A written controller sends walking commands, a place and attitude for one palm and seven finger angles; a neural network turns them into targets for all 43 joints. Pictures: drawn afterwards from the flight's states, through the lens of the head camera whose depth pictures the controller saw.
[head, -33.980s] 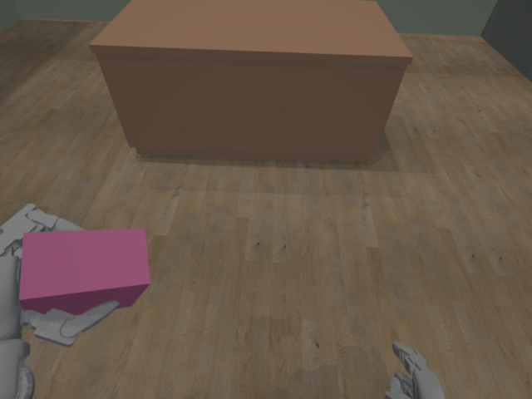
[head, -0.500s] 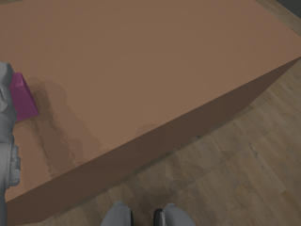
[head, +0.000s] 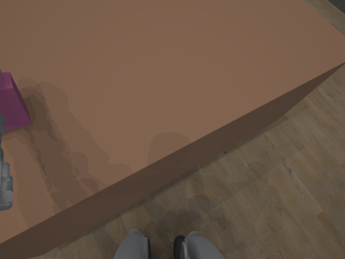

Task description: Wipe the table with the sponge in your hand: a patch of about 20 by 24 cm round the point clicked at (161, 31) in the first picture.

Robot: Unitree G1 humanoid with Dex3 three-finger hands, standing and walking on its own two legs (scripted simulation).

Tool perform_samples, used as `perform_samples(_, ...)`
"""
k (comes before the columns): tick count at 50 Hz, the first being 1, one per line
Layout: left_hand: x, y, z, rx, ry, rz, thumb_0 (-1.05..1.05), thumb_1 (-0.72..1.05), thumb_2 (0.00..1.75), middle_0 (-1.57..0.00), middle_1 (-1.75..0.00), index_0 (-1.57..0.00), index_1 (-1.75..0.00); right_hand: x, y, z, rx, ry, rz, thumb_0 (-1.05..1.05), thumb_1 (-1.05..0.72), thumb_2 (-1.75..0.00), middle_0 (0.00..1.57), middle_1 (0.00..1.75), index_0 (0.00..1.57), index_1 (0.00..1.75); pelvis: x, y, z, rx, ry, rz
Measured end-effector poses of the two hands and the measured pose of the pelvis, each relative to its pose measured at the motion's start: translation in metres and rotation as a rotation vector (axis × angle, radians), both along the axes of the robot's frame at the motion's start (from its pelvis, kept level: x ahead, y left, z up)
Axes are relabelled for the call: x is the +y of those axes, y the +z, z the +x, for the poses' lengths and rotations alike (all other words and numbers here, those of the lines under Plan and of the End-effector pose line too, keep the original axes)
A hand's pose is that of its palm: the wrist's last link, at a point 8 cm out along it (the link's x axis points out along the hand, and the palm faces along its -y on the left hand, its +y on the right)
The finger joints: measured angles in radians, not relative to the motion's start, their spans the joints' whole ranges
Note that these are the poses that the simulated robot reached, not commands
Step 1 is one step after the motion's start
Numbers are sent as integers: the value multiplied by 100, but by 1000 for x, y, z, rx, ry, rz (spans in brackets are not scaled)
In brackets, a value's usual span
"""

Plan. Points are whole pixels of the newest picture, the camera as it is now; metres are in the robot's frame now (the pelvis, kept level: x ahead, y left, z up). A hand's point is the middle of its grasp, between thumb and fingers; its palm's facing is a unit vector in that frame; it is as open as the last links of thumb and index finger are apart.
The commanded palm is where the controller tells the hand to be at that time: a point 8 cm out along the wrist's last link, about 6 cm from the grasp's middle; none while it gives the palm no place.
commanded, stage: slide across to the middle lane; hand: left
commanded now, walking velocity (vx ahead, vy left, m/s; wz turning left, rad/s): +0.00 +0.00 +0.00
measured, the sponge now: out of the picture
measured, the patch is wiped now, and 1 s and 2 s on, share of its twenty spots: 0.40 0.40 0.55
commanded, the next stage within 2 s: wipe back along the middle lane in 0.56 s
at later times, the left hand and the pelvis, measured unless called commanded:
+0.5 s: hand (11, 87) +0.49 +0.35 +0.03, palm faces -0.19 +0.00 -0.98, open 10.4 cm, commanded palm +0.50 +0.30 +0.07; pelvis +0.03 +0.00 +0.02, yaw +0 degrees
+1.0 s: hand (22, 93) +0.47 +0.32 +0.02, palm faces -0.13 -0.02 -0.99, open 10.4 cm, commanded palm +0.46 +0.28 +0.06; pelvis +0.03 +0.00 +0.02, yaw +0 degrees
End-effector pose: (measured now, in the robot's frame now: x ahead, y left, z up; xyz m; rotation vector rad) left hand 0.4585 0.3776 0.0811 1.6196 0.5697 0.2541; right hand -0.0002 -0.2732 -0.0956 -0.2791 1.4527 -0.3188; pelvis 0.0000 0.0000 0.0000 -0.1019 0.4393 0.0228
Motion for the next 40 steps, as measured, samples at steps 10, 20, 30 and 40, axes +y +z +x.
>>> perform_samples(10, -14, 6, 5, -18, 13, -26, 0, -55, 104, -70, -131, -75, -130, 5, 6, 15, 5, -2, 23, 1, -90, -90, 20, 30, 20, 30, 0, 12, 14, -29, 16, 6)
perform_samples(20, -36, 4, 21, -17, -20, -48, 0, -55, 104, -69, -131, -75, -130, 3, 11, 38, -40, -7, 30, 0, -90, -90, 20, 30, 20, 30, 1, 18, 26, -38, 4, 12)
perform_samples(30, -46, 2, 23, -24, -5, -30, 0, -55, 104, -69, -131, -74, -130, 2, 9, 40, -22, -9, 45, 0, -91, -90, 20, 30, 20, 30, 0, 20, 30, -39, 9, 15)
perform_samples(40, -57, 3, 22, -41, -12, -52, 0, -54, 104, -68, -132, -74, -130, 3, 10, 35, -27, -28, 53, 1, -91, -90, 20, 30, 20, 30, 0, 21, 29, -51, -2, 18)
